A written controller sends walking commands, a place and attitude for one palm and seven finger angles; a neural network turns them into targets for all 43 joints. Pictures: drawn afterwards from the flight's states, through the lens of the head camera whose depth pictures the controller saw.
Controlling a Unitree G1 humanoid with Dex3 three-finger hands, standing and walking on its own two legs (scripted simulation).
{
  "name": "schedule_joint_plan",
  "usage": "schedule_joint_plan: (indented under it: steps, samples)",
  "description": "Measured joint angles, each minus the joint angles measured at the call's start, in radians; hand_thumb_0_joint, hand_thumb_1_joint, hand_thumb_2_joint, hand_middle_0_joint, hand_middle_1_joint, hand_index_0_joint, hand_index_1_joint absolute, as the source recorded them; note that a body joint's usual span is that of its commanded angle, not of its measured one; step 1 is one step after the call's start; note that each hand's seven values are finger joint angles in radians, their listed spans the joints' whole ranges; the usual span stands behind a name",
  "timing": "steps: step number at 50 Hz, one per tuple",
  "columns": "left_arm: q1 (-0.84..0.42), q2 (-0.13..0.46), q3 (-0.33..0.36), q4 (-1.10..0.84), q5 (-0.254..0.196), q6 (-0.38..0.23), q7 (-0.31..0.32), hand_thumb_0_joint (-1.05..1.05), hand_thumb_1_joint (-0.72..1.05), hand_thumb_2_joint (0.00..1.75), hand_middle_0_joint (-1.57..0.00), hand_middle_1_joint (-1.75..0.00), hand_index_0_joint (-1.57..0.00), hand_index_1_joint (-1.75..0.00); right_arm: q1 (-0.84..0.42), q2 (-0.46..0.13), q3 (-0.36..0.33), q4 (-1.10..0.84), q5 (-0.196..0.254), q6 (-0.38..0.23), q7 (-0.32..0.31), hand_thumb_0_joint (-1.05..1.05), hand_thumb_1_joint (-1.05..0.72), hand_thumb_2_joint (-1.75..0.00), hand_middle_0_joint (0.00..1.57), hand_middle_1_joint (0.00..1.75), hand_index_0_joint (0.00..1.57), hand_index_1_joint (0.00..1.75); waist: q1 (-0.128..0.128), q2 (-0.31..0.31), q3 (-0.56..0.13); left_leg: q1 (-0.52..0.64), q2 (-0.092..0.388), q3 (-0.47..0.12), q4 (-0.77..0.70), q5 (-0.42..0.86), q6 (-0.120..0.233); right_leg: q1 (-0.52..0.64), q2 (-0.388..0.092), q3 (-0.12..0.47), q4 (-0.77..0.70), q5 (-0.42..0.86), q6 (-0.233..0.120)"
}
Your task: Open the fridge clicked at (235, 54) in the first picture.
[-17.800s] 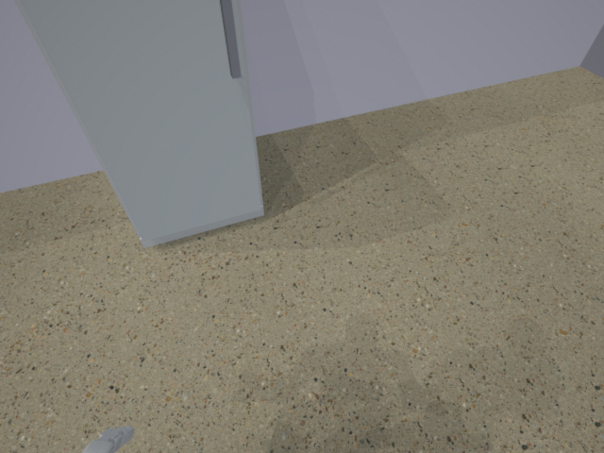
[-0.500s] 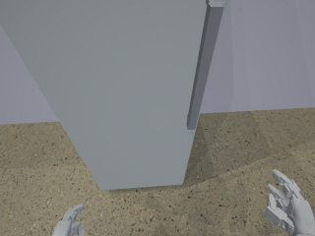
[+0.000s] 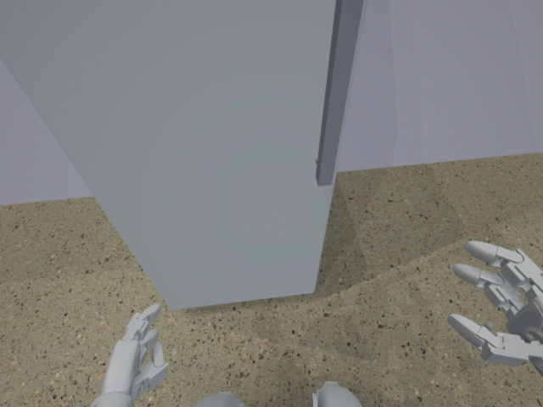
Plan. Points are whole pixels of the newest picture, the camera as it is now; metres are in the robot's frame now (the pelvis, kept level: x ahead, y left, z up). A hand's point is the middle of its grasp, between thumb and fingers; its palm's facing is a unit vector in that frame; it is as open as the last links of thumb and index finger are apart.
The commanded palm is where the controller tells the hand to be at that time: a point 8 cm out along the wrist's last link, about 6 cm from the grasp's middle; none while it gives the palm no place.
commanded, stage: raise the hand to about handle height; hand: right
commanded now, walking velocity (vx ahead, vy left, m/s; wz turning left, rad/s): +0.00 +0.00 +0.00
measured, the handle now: (333, 83) +0.53 -0.08 +0.21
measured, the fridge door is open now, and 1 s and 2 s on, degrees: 0 0 0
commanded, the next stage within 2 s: move the hooked fingers beside the handle in 1.40 s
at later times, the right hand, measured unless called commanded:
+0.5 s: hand out of the picture +0.26 -0.28 +0.16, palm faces -0.02 +1.00 -0.09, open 13.2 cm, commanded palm +0.23 -0.33 +0.17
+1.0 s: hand out of the picture +0.31 -0.28 +0.22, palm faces -0.02 +1.00 -0.07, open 14.0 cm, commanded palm +0.27 -0.32 +0.23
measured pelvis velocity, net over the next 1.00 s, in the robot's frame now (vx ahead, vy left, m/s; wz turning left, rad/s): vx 0.03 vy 0.00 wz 0.01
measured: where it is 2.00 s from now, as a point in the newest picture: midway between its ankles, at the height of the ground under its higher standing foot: outside the picture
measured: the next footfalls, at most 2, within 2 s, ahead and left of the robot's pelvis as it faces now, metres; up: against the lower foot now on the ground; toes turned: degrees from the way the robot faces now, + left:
none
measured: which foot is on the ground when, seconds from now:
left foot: down 0.00-1.00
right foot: down 0.00-1.00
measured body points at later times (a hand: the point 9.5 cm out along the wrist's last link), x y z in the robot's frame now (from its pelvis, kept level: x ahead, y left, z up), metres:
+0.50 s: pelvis +0.02 -0.02 +0.04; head +0.02 -0.03 +0.49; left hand +0.21 +0.22 -0.01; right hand +0.25 -0.34 +0.17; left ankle +0.03 +0.10 -0.68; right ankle +0.06 -0.11 -0.68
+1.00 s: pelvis +0.03 +0.00 +0.05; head +0.01 +0.01 +0.50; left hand +0.22 +0.23 -0.01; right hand +0.30 -0.33 +0.23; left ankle +0.03 +0.10 -0.68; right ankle +0.06 -0.11 -0.68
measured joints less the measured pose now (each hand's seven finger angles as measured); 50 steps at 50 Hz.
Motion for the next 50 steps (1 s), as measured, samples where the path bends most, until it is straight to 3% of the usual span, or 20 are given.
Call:
schedule_joint_plan:
  steps: [4, 9, 14, 22, 32, 36, 41, 50]
  samples:
    - [0.024, -0.002, -0.006, -0.005, -0.004, 0.007, 0.001, 0.01, 0.9, 0.9, -0.21, -0.3, -0.2, -0.3, 0.001, -0.028, -0.038, 0.006, 0.033, 0.041, -0.011, 0.01, -0.19, -0.6, 0.25, 0.76, 0.25, 0.75, 0.013, -0.003, 0.0, 0.047, -0.003, -0.016, -0.064, 0.029, -0.005, 0.054, -0.001, -0.017, -0.065, 0.023, -0.003]
    - [0.056, 0.026, 0.003, 0.008, -0.01, 0.001, -0.001, 0.01, 0.9, 0.9, -0.21, -0.3, -0.2, -0.3, 0.002, -0.023, -0.068, 0.012, 0.063, 0.051, -0.02, 0.0, -0.07, -0.55, 0.26, 0.83, 0.26, 0.83, 0.006, -0.01, -0.003, 0.102, 0.0, -0.025, -0.121, 0.046, -0.015, 0.109, 0.006, -0.026, -0.117, 0.034, -0.011]
    - [0.051, 0.05, 0.013, 0.033, -0.012, -0.002, 0.007, 0.01, 0.9, 0.9, -0.21, -0.3, -0.2, -0.3, -0.034, -0.006, -0.042, 0.024, 0.045, 0.068, -0.018, 0.0, 0.04, -0.5, 0.26, 0.91, 0.27, 0.9, -0.006, -0.012, 0.011, 0.15, 0.008, -0.025, -0.161, 0.057, -0.025, 0.153, 0.016, -0.028, -0.152, 0.042, -0.02]
    - [0.019, 0.038, 0.002, 0.034, -0.008, 0.003, 0.016, 0.01, 0.9, 0.9, -0.21, -0.3, -0.2, -0.3, -0.108, -0.027, -0.033, -0.01, 0.01, 0.108, -0.033, 0.0, 0.23, -0.42, 0.28, 1.03, 0.28, 1.02, -0.016, 0.004, 0.025, 0.241, 0.011, -0.028, -0.245, 0.084, -0.029, 0.243, 0.024, -0.031, -0.23, 0.065, -0.024]
    - [-0.014, 0.024, -0.032, 0.024, -0.019, 0.043, 0.016, 0.01, 0.9, 0.9, -0.21, -0.3, -0.2, -0.3, -0.24, -0.066, -0.053, 0.065, 0.012, 0.241, -0.008, -0.01, 0.43, -0.33, 0.29, 1.16, 0.3, 1.15, -0.042, -0.016, 0.029, 0.333, 0.014, -0.028, -0.348, 0.126, -0.031, 0.336, 0.034, -0.032, -0.338, 0.109, -0.023]
    - [-0.02, 0.023, -0.039, 0.028, -0.017, 0.059, 0.018, 0.01, 0.9, 0.9, -0.21, -0.3, -0.2, -0.3, -0.287, -0.067, -0.052, 0.075, 0.003, 0.267, -0.004, -0.01, 0.47, -0.32, 0.29, 1.18, 0.3, 1.18, -0.048, -0.02, 0.038, 0.359, 0.012, -0.025, -0.378, 0.139, -0.027, 0.363, 0.035, -0.03, -0.37, 0.125, -0.02]
    - [-0.022, 0.024, -0.045, 0.039, -0.02, 0.077, 0.019, 0.01, 0.9, 0.9, -0.21, -0.3, -0.2, -0.3, -0.347, -0.082, -0.062, 0.093, 0.002, 0.282, 0.004, -0.01, 0.49, -0.31, 0.3, 1.2, 0.3, 1.19, -0.046, -0.021, 0.038, 0.385, 0.008, -0.025, -0.407, 0.15, -0.022, 0.392, 0.032, -0.03, -0.405, 0.139, -0.014]
    - [-0.021, 0.047, -0.032, 0.034, -0.035, 0.116, 0.012, 0.01, 0.9, 0.9, -0.21, -0.3, -0.2, -0.3, -0.425, -0.116, -0.083, 0.159, -0.002, 0.376, 0.014, -0.01, 0.5, -0.3, 0.3, 1.2, 0.3, 1.2, -0.031, -0.034, 0.027, 0.395, -0.002, -0.034, -0.431, 0.16, -0.012, 0.412, 0.023, -0.038, -0.439, 0.152, -0.003]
